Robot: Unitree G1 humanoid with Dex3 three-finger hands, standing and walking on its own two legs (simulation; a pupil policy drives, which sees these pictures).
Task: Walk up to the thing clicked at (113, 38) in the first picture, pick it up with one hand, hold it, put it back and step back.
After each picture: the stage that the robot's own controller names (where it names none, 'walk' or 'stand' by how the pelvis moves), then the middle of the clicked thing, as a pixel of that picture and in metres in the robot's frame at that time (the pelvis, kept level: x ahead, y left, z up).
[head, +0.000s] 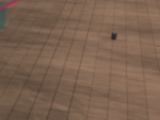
stand; (114, 35) +1.51 -0.33 -0.72
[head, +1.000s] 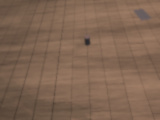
walk; (87, 40) +1.41 +0.09 -0.70
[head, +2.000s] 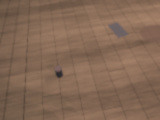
walk; (58, 71) +0.89 +0.33 -0.71
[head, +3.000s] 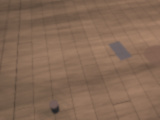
walk; (54, 107) +0.56 +0.26 -0.70
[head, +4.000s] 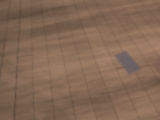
stand; out of the picture +0.35 +0.25 -0.70
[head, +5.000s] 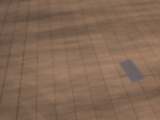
stand; out of the picture +0.35 +0.23 -0.72
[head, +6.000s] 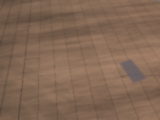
stand; out of the picture +0.37 +0.23 -0.73
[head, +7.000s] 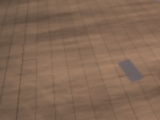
stand; out of the picture +0.35 +0.24 -0.73
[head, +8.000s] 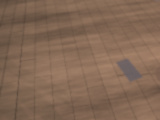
stand; out of the picture +0.35 +0.24 -0.73
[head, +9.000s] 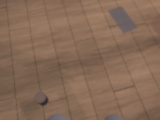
go down; (41, 99) +0.38 +0.26 -0.55
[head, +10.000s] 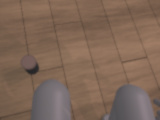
go down; (30, 65) +0.42 +0.29 -0.32
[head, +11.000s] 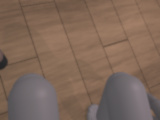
close in; out of the picture +0.40 +0.31 -0.25
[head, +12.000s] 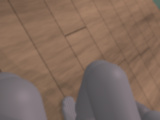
close; out of the picture +0.39 +0.33 -0.21
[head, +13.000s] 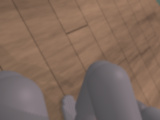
lift; out of the picture +0.37 +0.33 -0.22
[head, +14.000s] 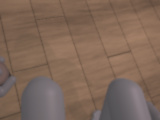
lift; out of the picture +0.31 +0.30 -0.10
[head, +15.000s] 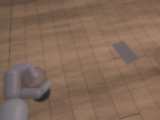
hold; (37, 85) +0.33 +0.18 +0.03
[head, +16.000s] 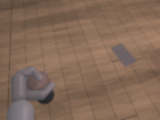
hold; (42, 88) +0.34 +0.17 +0.00
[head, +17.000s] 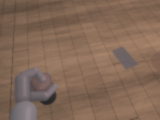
crouch; (44, 89) +0.33 +0.17 +0.00
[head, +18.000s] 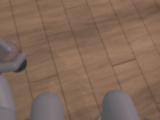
crouch; (13, 58) +0.42 +0.25 -0.10
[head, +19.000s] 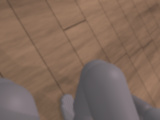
lower; out of the picture +0.39 +0.34 -0.22
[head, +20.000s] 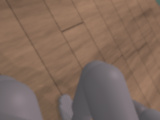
lower; out of the picture +0.39 +0.34 -0.22
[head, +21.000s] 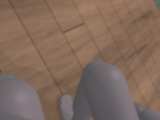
lower; out of the picture +0.39 +0.34 -0.22
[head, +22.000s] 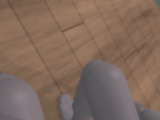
lower; out of the picture +0.38 +0.34 -0.22
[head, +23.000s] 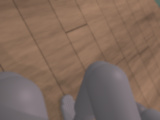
loosen; out of the picture +0.38 +0.33 -0.22
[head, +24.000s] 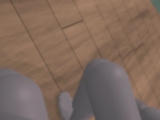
withdraw; out of the picture +0.38 +0.33 -0.22
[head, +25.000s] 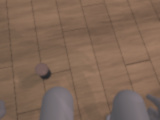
walk; (43, 71) +0.43 +0.26 -0.40
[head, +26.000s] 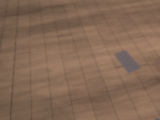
stand; out of the picture +0.35 +0.22 -0.66
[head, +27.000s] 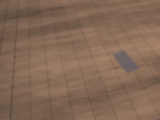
stand; out of the picture +0.36 +0.24 -0.67
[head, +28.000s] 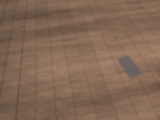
stand; out of the picture +0.37 +0.21 -0.71
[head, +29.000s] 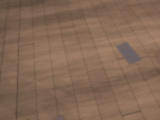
walk; out of the picture +0.40 +0.20 -0.70
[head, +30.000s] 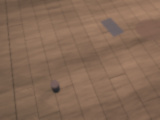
walk; (55, 86) +0.62 +0.25 -0.70
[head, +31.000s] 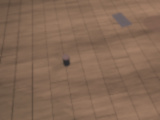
stand; (66, 60) +0.97 +0.24 -0.69
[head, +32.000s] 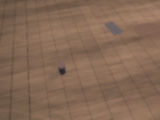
stand; (62, 68) +0.97 +0.27 -0.72
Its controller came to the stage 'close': yes
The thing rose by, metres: 0.71
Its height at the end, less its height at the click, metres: +0.00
